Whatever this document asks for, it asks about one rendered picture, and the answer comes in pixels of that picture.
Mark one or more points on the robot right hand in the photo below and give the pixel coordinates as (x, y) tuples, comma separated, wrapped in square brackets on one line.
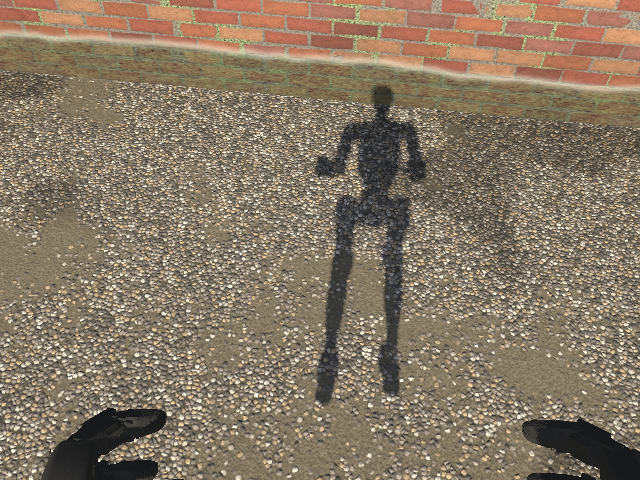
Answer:
[(587, 443)]

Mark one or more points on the robot left hand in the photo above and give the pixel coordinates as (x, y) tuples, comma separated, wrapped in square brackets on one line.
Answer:
[(77, 457)]

